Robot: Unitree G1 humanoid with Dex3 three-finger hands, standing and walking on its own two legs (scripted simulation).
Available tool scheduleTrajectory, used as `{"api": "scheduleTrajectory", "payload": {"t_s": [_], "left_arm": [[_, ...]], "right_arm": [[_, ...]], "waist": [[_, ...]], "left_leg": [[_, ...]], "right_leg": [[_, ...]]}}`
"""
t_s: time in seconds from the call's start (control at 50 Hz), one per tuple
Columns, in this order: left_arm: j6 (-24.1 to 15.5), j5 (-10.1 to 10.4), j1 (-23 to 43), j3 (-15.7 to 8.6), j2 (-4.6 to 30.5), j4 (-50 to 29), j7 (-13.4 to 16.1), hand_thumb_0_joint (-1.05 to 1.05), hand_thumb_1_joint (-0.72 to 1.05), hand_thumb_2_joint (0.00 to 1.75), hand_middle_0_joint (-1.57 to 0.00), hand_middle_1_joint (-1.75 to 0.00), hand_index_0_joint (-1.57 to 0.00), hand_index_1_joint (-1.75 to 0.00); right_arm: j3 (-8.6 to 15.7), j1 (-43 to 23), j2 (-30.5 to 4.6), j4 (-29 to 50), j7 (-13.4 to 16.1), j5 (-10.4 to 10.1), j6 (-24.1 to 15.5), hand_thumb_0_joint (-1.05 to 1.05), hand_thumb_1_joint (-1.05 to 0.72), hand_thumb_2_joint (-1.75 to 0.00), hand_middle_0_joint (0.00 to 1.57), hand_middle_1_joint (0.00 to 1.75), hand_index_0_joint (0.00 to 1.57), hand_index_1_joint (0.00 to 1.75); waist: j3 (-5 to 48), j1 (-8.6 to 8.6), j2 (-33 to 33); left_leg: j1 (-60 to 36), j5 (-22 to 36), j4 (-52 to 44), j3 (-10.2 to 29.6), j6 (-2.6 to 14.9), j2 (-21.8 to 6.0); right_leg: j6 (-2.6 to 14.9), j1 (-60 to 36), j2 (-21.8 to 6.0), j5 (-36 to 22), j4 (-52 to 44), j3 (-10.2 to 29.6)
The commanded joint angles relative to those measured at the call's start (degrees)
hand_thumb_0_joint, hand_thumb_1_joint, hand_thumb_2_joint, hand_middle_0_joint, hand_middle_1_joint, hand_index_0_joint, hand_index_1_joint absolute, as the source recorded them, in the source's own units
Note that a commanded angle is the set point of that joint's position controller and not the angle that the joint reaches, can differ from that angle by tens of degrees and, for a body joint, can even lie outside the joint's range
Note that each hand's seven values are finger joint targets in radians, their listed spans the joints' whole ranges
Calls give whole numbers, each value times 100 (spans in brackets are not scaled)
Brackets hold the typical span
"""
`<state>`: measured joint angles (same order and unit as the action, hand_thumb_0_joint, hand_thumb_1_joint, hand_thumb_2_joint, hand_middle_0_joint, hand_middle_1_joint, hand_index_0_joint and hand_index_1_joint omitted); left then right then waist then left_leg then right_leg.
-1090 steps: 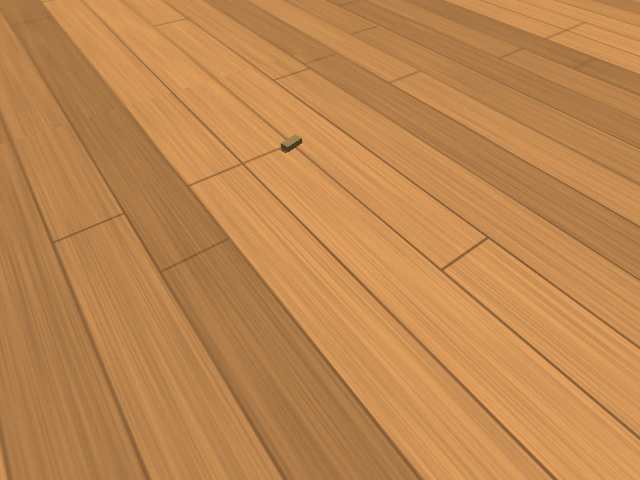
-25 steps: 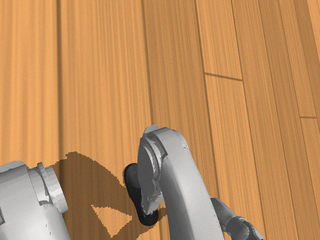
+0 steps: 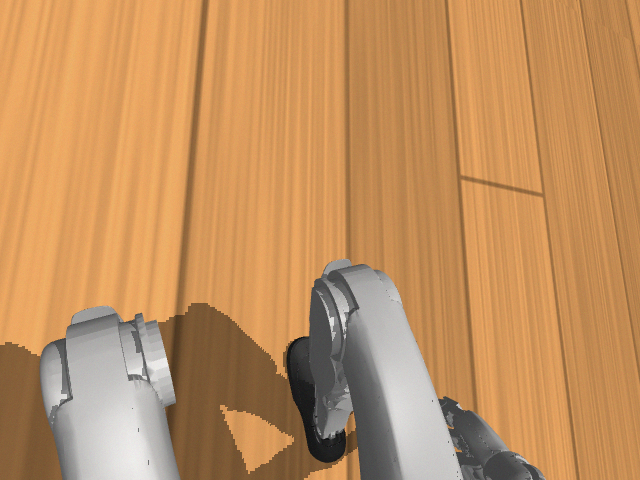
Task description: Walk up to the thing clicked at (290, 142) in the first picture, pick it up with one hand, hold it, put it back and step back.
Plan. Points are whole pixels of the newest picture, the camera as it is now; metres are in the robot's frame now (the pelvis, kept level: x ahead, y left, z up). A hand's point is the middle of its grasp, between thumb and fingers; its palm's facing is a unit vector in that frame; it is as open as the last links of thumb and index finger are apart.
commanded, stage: settle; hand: left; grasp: from above
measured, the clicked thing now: out of the picture +0.44 +0.39 -0.29
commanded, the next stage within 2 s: go down in 0.16 s
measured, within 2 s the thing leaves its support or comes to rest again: neither
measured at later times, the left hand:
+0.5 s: hand out of the picture +0.44 +0.41 -0.09, palm faces -0.41 -0.04 -0.91, open 7.2 cm
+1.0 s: hand out of the picture +0.41 +0.42 +0.07, palm faces -0.46 -0.10 -0.88, open 11.7 cm
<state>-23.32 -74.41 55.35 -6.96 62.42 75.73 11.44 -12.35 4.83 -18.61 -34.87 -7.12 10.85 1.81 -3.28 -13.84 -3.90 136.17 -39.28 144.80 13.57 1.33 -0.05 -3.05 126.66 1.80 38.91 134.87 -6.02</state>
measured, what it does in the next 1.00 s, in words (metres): rises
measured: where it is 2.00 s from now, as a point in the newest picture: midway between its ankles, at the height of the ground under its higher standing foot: (242, 450)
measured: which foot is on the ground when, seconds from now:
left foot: down 0.00-1.00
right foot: down 0.00-1.00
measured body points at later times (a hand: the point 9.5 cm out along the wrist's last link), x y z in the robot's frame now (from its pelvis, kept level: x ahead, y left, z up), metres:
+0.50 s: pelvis -0.01 +0.00 +0.01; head +0.21 +0.12 +0.39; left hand +0.45 +0.41 -0.04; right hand +0.10 -0.27 -0.07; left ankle +0.07 +0.12 -0.27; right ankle +0.12 -0.14 -0.27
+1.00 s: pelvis -0.01 -0.01 +0.12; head +0.19 +0.09 +0.51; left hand +0.43 +0.42 +0.12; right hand +0.11 -0.27 +0.01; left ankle +0.07 +0.12 -0.27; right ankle +0.12 -0.14 -0.27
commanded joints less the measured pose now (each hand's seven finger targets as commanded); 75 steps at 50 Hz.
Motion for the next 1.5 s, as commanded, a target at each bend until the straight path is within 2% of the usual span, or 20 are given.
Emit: {"api": "scheduleTrajectory", "payload": {"t_s": [0.0, 0.14, 0.18, 0.26, 0.3, 0.34, 0.42, 0.44, 0.5, 0.54, 0.58, 0.6, 0.64, 0.72, 0.8, 0.94, 1.08, 1.2, 1.3, 1.48], "left_arm": [[-96, 285, 1422, -308, 1479, -1139, -107, 0, 65, 16, -94, -37, -102, -30], [-301, 350, 1636, -534, 1670, -1469, -266, 0, 73, 18, -100, -40, -109, -31], [-365, 355, 1659, -457, 1540, -1431, -294, 0, 72, 22, -102, -39, -109, -32], [-410, 303, 1690, -491, 1603, -1281, -254, 0, 71, 16, -103, -40, -110, -32], [-417, 292, 1666, -542, 1639, -1386, -241, 0, 55, 25, -87, -36, -94, -31], [-387, 260, 1745, -567, 1727, -1531, -251, 0, 39, 31, -71, -45, -78, -40], [-267, 338, 1897, -675, 1807, -2042, -343, 0, 15, 45, -61, -51, -64, -49], [-207, 402, 1858, -691, 1812, -2156, -380, 0, 13, 47, -61, -51, -62, -49], [-38, 647, 1695, -523, 1494, -2218, -598, 0, 8, 51, -59, -50, -59, -50], [81, 760, 1565, -463, 1400, -2347, -794, 0, 5, 55, -58, -50, -57, -51], [146, 857, 1526, -440, 1365, -2596, -1023, 0, 1, 57, -55, -51, -54, -53], [176, 956, 1492, -564, 1470, -2855, -1133, 0, 0, 58, -54, -53, -53, -54], [225, 1171, 1316, -402, 1171, -2829, -1405, 0, -1, 59, -52, -56, -52, -56], [149, 1491, 1153, -537, 1295, -2933, -1703, 0, -12, 67, -44, -64, -43, -65], [-32, 1587, 1016, -596, 1297, -2829, -1801, 0, -15, 70, -41, -68, -40, -69], [-310, 1516, 1038, -521, 1192, -2607, -1802, 0, -19, 72, -36, -73, -36, -73], [-506, 1440, 1353, -774, 1563, -2642, -1682, 0, -26, 77, -31, -79, -31, -79], [-464, 1299, 1470, -800, 1685, -2545, -1606, 0, -32, 81, -25, -85, -26, -84], [-366, 1311, 1520, -725, 1619, -2399, -1649, 0, -37, 85, -22, -88, -22, -88], [-322, 1337, 1475, -725, 1679, -2325, -1669, 0, -43, 89, -18, -92, -19, -92]], "right_arm": [[680, 955, -1678, 83, 117, -66, 146, 0, -90, -90, 20, 30, 20, 30], [676, 954, -1618, 81, 158, -132, 343, 0, -90, -90, 20, 30, 20, 30], [670, 962, -1563, 70, 165, -116, 361, 0, -90, -90, 20, 30, 20, 30], [664, 962, -1514, 52, 191, -122, 404, 0, -92, -91, 20, 30, 20, 30], [674, 986, -1527, 63, 194, -122, 425, 0, -90, -89, 20, 30, 20, 30], [712, 964, -1519, 85, 206, -156, 443, 0, -90, -89, 20, 30, 20, 30], [878, 1085, -1481, 103, 212, -240, 483, 0, -90, -90, 20, 30, 20, 30], [914, 1103, -1462, 119, 215, -274, 502, 0, -90, -90, 20, 30, 20, 30], [1017, 1199, -1402, 87, 251, -340, 539, 0, -90, -90, 20, 30, 20, 30], [1091, 1270, -1364, 79, 301, -414, 552, 0, -90, -90, 20, 30, 20, 30], [1150, 1300, -1316, 121, 346, -470, 568, 0, -90, -89, 20, 30, 20, 30], [1202, 1328, -1344, 135, 378, -520, 580, 0, -90, -90, 20, 30, 20, 30], [1222, 1355, -1236, 136, 419, -587, 586, 0, -90, -90, 20, 30, 20, 30], [1227, 1352, -1102, 166, 537, -672, 576, 0, -90, -90, 20, 30, 20, 30], [1198, 1295, -1023, 89, 616, -700, 524, 0, -90, -90, 20, 30, 20, 30], [1201, 1298, -1014, 91, 670, -709, 490, 0, -90, -90, 20, 30, 20, 30], [1207, 1328, -996, 17, 677, -664, 487, 0, -91, -90, 20, 30, 20, 30], [1211, 1370, -1019, -7, 685, -660, 537, 0, -91, -90, 20, 30, 20, 30], [1234, 1309, -1019, -11, 719, -687, 533, 0, -91, -90, 20, 30, 20, 30], [1183, 1333, -948, -104, 779, -737, 487, 0, -91, -90, 20, 30, 20, 30]], "waist": [[3648, -67, 2622], [3907, 34, 2704], [3844, -48, 2674], [3771, -17, 2595], [3923, 58, 2723], [4093, 157, 2876], [4635, 219, 3141], [4772, 284, 3134], [4693, 177, 2849], [4615, 213, 2651], [4751, 262, 2728], [4798, 385, 2805], [4721, 305, 2625], [4500, 335, 2008], [4433, 393, 1970], [4322, 410, 2087], [4536, 412, 2153], [4593, 388, 2280], [4385, 360, 2230], [4442, 367, 2099]], "left_leg": [[-3379, 1278, -1717, -476, -117, -76], [-3501, 1320, -1797, -521, -98, -12], [-3544, 1237, -1801, -549, -81, -43], [-3320, 929, -1863, -646, -58, -13], [-3399, 852, -1972, -646, -70, -14], [-3617, 896, -2078, -633, -89, -19], [-4045, 1180, -2254, -646, -85, -5], [-4105, 1251, -2311, -710, -55, -4], [-4020, 1099, -2503, -743, -6, -16], [-4080, 970, -2686, -719, 19, -32], [-4222, 808, -2935, -677, 19, -62], [-4374, 862, -3113, -651, 0, -48], [-4492, 862, -3302, -597, 25, -103], [-4271, 694, -3456, -713, 105, -74], [-4435, 889, -3643, -756, 89, -84], [-4981, 975, -4117, -684, 36, -165], [-5164, 895, -4258, -780, 56, -138], [-5412, 904, -4496, -748, 39, -162], [-5439, 351, -4832, -687, 36, -188], [-5597, 584, -5014, -726, 34, -170]], "right_leg": [[513, -1224, 105, -1206, -1114, -614], [553, -1209, 101, -1187, -1161, -551], [534, -1160, 111, -1115, -1189, -541], [533, -1164, 107, -914, -1253, -497], [535, -1169, 108, -865, -1245, -531], [549, -1107, 96, -885, -1220, -505], [536, -1301, 70, -1120, -1291, -420], [524, -1409, 74, -1189, -1374, -376], [501, -1504, 62, -1146, -1610, -327], [504, -1524, 44, -1057, -1767, -300], [513, -1652, 35, -995, -1884, -249], [520, -1735, -4, -1026, -1953, -210], [480, -1851, 1, -1066, -2102, -157], [472, -2297, -9, -1018, -2563, -23], [483, -2498, -33, -1136, -2741, 29], [493, -2576, -54, -1156, -2990, 26], [473, -2895, -52, -1119, -3262, 73], [465, -3009, -48, -1115, -3417, 49], [452, -3157, -43, -831, -3646, 27], [462, -3573, -36, -993, -3938, 60]]}}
